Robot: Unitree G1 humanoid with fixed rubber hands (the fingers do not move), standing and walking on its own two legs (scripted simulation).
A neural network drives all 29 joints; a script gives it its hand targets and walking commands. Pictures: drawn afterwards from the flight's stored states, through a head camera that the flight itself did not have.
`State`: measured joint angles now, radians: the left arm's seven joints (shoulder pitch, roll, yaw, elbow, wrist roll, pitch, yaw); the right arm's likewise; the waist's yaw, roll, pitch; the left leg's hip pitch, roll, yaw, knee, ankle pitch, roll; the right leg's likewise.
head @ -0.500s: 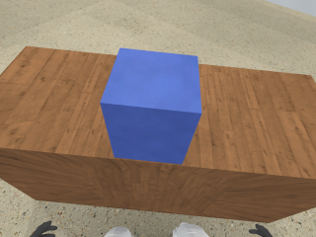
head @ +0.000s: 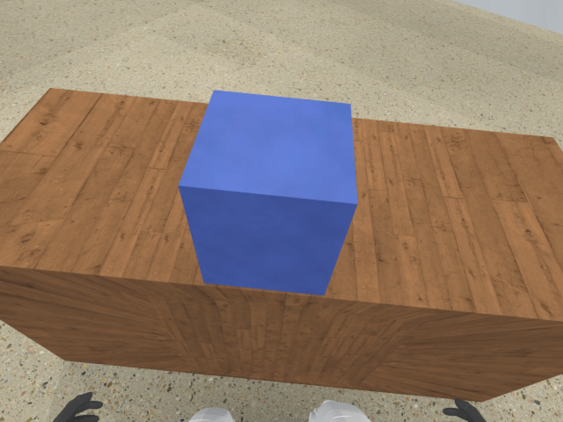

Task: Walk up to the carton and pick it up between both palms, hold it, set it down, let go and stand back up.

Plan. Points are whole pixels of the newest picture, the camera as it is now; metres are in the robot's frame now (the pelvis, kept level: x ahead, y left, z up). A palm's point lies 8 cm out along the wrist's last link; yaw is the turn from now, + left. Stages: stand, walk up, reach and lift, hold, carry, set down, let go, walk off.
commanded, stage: walk up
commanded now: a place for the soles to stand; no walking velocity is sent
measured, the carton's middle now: (272, 199) +0.43 +0.02 +0.04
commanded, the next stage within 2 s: reach and lift in 0.20 s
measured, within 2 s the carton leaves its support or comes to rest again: neither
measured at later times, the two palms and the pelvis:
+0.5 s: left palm (81, 405) +0.15 +0.27 -0.08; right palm out of the picture +0.11 -0.30 -0.11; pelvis +0.00 -0.01 -0.01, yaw -1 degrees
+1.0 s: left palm out of the picture +0.12 +0.23 -0.05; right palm out of the picture +0.09 -0.27 -0.03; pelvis -0.05 -0.03 +0.02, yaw -2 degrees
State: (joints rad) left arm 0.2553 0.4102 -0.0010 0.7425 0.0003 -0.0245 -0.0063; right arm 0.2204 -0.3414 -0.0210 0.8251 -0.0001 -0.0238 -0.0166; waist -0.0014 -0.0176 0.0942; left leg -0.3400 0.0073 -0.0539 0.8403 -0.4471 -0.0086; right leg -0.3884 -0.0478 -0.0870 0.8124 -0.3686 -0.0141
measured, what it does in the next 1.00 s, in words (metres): shifts its weight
